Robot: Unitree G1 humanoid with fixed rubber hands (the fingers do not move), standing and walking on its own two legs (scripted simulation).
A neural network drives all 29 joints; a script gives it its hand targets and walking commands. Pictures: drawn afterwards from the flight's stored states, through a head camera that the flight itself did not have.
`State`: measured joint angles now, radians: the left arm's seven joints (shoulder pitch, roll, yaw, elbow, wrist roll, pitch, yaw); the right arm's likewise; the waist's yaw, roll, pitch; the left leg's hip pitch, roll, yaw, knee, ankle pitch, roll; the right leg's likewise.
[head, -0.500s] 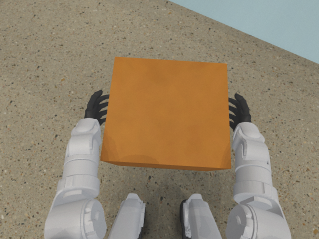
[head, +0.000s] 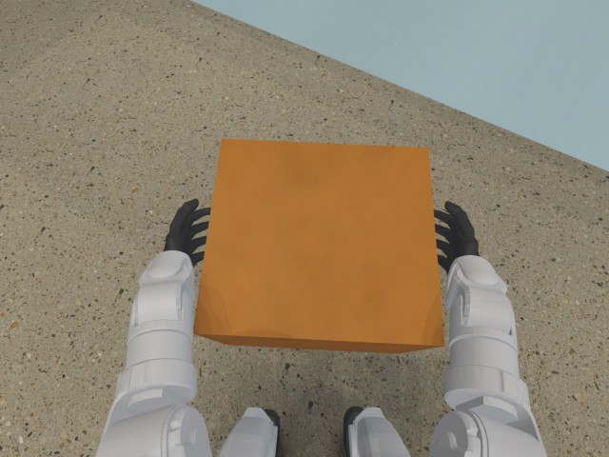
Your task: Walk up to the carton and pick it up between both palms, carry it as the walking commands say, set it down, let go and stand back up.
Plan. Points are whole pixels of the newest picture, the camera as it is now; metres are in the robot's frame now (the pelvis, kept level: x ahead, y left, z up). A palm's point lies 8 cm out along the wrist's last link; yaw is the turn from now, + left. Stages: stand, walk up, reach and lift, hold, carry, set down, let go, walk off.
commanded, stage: reach and lift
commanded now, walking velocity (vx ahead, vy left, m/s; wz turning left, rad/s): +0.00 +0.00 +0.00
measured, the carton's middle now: (318, 256) +0.41 +0.00 -0.09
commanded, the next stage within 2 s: none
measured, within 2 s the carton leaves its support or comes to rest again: neither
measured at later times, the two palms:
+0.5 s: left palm (162, 250) +0.36 +0.18 +0.04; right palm (486, 265) +0.35 -0.19 +0.04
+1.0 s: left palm (128, 243) +0.34 +0.18 +0.11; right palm (520, 253) +0.33 -0.19 +0.11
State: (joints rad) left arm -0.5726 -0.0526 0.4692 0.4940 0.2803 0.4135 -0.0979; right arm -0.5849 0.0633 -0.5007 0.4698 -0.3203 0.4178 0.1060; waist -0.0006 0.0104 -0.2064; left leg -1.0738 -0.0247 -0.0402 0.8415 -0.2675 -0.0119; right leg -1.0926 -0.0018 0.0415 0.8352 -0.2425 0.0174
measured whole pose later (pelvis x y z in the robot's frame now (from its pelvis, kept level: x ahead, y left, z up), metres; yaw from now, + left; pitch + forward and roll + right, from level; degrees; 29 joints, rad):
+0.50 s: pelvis +0.03 +0.00 +0.05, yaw +0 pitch +16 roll +0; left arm -0.38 -0.08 0.39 0.40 0.28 0.43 -0.12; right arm -0.35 0.12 -0.45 0.33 -0.33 0.44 0.12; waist 0.00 0.01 -0.11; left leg -0.60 -0.01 -0.05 0.51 -0.18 -0.01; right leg -0.62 0.00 0.04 0.49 -0.15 0.01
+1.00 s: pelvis +0.04 +0.00 +0.07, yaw +0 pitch -1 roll +0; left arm -0.30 -0.08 0.34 0.34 0.28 0.59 -0.09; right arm -0.30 0.10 -0.38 0.32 -0.32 0.59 0.10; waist 0.00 0.01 -0.06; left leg -0.16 -0.01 -0.05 0.32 -0.14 0.00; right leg -0.17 -0.01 0.04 0.30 -0.12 0.01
